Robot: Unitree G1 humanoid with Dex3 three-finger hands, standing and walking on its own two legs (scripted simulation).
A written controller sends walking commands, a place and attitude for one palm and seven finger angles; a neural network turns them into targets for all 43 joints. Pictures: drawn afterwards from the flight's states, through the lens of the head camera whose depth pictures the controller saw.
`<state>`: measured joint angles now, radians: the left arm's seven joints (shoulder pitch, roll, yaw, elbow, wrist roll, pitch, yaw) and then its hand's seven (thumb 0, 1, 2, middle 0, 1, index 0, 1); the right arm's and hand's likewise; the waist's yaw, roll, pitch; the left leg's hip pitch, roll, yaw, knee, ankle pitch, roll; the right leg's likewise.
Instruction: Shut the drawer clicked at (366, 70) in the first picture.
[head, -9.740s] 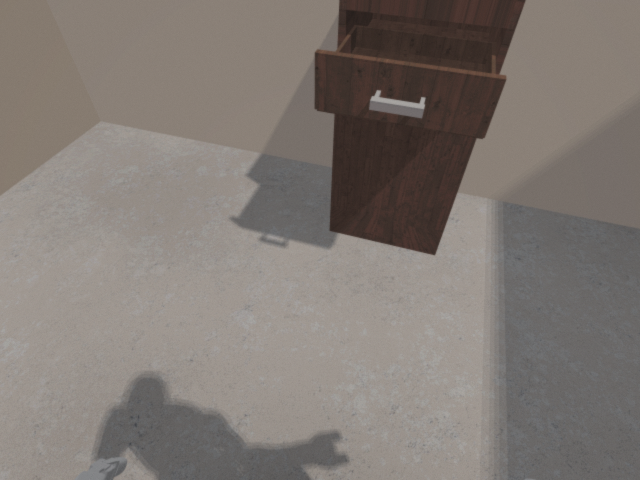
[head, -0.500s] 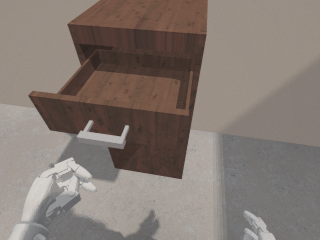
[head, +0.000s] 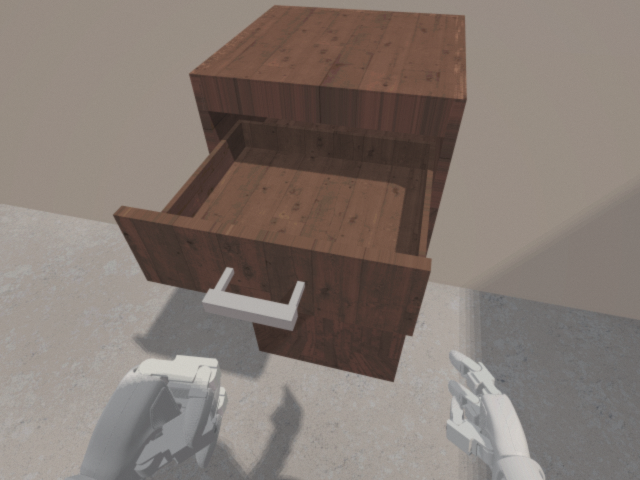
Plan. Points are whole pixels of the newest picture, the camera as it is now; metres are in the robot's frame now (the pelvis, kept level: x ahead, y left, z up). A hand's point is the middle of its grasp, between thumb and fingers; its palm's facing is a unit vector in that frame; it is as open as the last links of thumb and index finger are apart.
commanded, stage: raise the hand and make a fist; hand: left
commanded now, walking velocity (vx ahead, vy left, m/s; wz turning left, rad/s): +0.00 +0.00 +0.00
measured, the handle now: (256, 295) +0.33 +0.13 +0.07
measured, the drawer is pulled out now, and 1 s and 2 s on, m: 0.30 0.30 0.30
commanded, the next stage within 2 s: bring the fist close to the handle in 0.50 s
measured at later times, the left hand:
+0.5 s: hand (218, 407) +0.15 +0.11 +0.17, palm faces -0.03 -0.98 -0.17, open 3.3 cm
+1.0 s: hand (242, 403) +0.17 +0.10 +0.12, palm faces -0.09 -0.99 -0.10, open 3.3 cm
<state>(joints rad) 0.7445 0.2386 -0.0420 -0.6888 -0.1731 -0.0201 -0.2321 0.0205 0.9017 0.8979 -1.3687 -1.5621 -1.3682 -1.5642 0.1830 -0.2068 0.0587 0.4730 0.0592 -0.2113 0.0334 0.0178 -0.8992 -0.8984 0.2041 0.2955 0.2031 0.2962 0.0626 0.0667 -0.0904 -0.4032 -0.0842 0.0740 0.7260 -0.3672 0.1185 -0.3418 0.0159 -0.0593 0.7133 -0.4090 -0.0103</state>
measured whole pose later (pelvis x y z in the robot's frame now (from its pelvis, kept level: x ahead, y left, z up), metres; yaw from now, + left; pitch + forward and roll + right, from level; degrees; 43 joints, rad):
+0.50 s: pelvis -0.01 -0.06 +0.01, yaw +1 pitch -1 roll -1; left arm 0.63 0.31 0.18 -0.59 -0.31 0.01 -0.21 0.02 0.90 0.90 -1.40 -1.60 -1.40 -1.60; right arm 0.27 -0.27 0.05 0.56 0.10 -0.26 -0.03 0.02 -0.90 -0.90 0.20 0.30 0.20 0.30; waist 0.02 0.08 -0.08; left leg -0.33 -0.02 0.03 0.68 -0.33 0.05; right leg -0.25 0.08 -0.10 0.63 -0.36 -0.09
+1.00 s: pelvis +0.01 -0.09 +0.01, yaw +0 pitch +1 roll +0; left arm 0.58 0.27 0.23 -0.29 -0.33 -0.12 -0.41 0.02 0.90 0.90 -1.40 -1.60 -1.40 -1.60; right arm 0.21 -0.29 0.02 0.60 0.09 -0.33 -0.05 0.02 -0.90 -0.90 0.20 0.30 0.20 0.30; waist 0.03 0.06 -0.08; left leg -0.34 -0.01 0.01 0.66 -0.35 0.01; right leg -0.27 0.11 -0.09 0.62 -0.38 -0.09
